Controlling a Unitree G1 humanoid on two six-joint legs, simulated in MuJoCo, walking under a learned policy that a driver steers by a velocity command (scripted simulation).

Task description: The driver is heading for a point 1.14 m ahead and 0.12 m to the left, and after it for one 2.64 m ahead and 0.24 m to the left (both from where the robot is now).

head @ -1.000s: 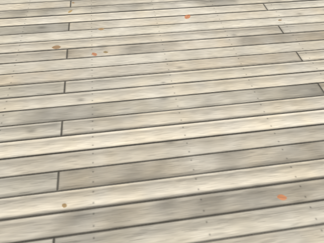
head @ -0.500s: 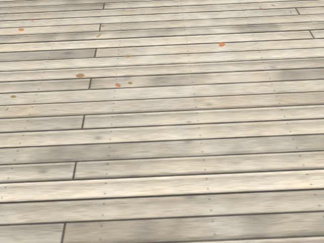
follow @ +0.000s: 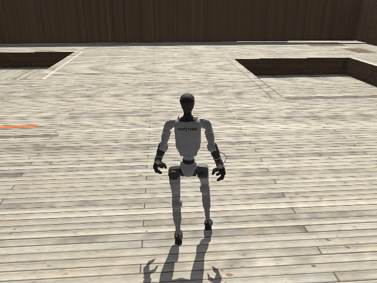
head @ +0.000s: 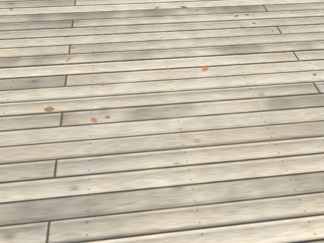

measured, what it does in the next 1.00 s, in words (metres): walks ahead, turning left: right foot, then left foot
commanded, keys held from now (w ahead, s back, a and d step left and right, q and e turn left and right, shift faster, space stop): w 0.30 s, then w+q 0.62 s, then w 0.08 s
